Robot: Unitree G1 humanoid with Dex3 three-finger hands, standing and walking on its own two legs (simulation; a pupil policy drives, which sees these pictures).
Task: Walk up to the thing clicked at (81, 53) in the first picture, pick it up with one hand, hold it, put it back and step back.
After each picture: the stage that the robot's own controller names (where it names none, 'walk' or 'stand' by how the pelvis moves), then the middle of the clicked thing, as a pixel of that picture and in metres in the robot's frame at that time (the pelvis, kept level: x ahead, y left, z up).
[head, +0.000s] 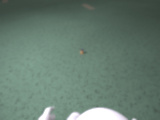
stand; (82, 51) +1.36 +0.23 -0.72
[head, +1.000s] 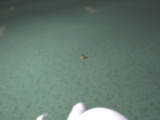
walk; (82, 56) +1.23 +0.28 -0.72
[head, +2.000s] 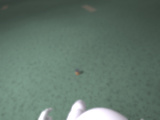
walk; (77, 71) +0.79 +0.31 -0.72
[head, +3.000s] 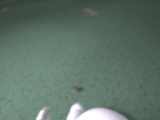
walk; (75, 89) +0.48 +0.28 -0.71
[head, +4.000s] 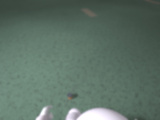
stand; (69, 96) +0.37 +0.27 -0.71
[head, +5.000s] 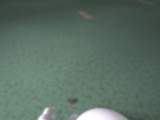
stand; (69, 101) +0.33 +0.26 -0.72
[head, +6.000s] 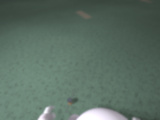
stand; (69, 101) +0.33 +0.27 -0.73
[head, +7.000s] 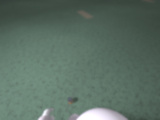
stand; (70, 100) +0.34 +0.27 -0.73
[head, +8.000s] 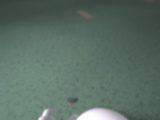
stand; (70, 101) +0.33 +0.28 -0.73
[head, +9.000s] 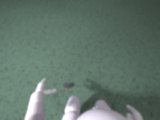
go down; (66, 86) +0.36 +0.28 -0.64
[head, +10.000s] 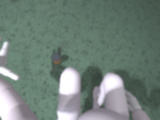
go down; (56, 59) +0.40 +0.31 -0.30
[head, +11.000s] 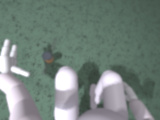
close in; (48, 57) +0.39 +0.33 -0.27
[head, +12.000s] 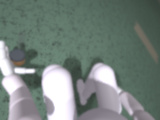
close; (18, 58) +0.38 +0.35 -0.21
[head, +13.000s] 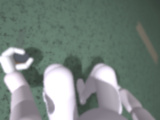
lift; (21, 58) +0.36 +0.34 -0.22
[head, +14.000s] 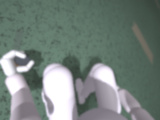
lift; (21, 61) +0.34 +0.33 -0.22
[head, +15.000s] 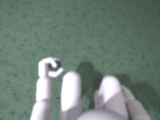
lift; (55, 67) +0.32 +0.28 -0.07
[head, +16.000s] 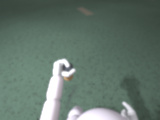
hold; (68, 71) +0.33 +0.18 +0.05
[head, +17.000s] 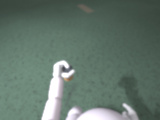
hold; (67, 72) +0.34 +0.18 +0.01
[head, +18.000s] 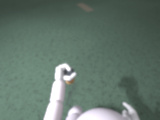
hold; (69, 75) +0.32 +0.17 -0.01
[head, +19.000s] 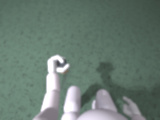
crouch; (62, 66) +0.38 +0.22 -0.07
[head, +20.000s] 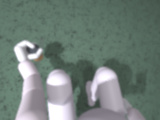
lower; (35, 52) +0.42 +0.32 -0.17
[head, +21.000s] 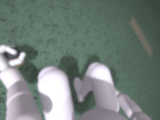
lower; (15, 57) +0.38 +0.34 -0.22
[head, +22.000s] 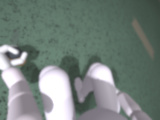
lower; (16, 57) +0.38 +0.34 -0.22
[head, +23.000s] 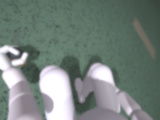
lower; (17, 57) +0.38 +0.34 -0.22
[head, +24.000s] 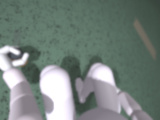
rest; (18, 57) +0.37 +0.34 -0.22
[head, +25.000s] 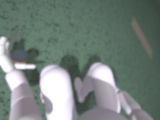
withdraw; (19, 58) +0.37 +0.33 -0.22
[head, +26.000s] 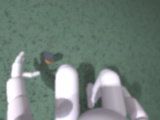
stand; (49, 58) +0.38 +0.31 -0.26
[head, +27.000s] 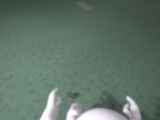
stand; (70, 96) +0.35 +0.22 -0.64
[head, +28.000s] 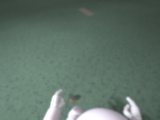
stand; (72, 97) +0.36 +0.23 -0.67
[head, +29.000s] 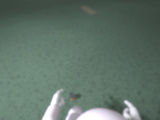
stand; (72, 96) +0.36 +0.23 -0.67
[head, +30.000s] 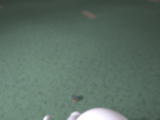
walk; (75, 98) +0.37 +0.22 -0.72
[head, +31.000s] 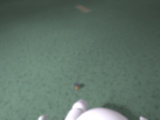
walk; (77, 86) +0.50 +0.26 -0.71
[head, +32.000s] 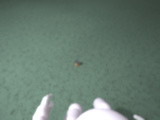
walk; (76, 63) +0.83 +0.21 -0.70
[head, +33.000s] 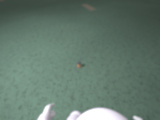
stand; (79, 64) +0.95 +0.24 -0.71
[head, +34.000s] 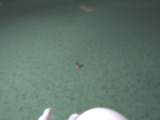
stand; (77, 65) +0.96 +0.28 -0.73
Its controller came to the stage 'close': yes
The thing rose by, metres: 0.71
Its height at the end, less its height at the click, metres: +0.00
